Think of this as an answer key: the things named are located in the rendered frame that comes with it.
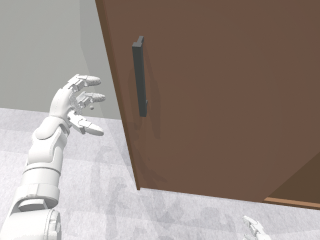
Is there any right robot hand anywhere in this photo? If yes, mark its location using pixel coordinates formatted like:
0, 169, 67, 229
242, 215, 272, 240

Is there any robot left upper arm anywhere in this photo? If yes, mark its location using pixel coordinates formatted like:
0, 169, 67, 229
1, 209, 62, 240

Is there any handle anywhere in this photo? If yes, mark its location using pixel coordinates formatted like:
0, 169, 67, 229
132, 36, 148, 117

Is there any left robot forearm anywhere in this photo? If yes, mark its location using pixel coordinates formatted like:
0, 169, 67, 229
0, 116, 70, 240

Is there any wardrobe door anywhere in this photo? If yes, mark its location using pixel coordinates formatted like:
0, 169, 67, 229
268, 152, 320, 204
104, 0, 320, 203

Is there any left robot hand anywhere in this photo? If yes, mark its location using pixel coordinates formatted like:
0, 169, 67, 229
49, 74, 106, 136

